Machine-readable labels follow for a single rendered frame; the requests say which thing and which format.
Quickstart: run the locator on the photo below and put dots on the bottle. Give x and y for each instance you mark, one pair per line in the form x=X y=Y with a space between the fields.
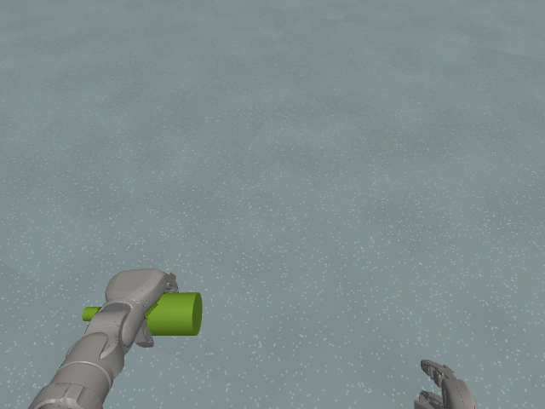
x=174 y=314

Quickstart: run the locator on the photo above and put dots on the right robot hand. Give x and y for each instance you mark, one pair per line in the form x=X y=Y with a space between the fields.
x=456 y=394

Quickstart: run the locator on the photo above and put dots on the left robot hand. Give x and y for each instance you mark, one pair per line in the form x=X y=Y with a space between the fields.
x=145 y=287

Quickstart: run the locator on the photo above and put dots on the left robot arm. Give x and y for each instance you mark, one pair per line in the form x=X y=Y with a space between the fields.
x=86 y=376

